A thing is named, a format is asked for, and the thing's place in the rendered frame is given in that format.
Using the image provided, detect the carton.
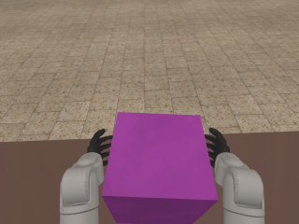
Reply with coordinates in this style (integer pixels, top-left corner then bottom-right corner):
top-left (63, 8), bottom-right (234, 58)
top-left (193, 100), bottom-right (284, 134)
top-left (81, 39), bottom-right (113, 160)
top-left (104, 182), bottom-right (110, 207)
top-left (101, 112), bottom-right (219, 224)

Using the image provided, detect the robot left forearm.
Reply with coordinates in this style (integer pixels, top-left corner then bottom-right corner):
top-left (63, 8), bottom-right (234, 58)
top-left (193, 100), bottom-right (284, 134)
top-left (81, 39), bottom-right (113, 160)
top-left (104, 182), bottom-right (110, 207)
top-left (60, 152), bottom-right (105, 224)

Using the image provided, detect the robot left hand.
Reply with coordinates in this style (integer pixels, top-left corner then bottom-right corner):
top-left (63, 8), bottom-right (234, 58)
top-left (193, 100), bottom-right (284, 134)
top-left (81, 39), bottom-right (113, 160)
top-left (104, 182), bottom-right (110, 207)
top-left (87, 129), bottom-right (113, 166)

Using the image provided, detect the robot right forearm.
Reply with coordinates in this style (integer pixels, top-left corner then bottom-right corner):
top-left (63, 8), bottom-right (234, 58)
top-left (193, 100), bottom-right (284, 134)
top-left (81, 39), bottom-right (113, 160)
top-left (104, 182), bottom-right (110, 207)
top-left (214, 152), bottom-right (265, 224)

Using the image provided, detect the robot right hand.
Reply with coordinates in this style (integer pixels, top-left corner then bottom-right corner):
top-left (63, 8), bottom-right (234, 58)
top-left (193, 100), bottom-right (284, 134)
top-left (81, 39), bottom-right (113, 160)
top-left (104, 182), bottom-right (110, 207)
top-left (205, 127), bottom-right (230, 168)

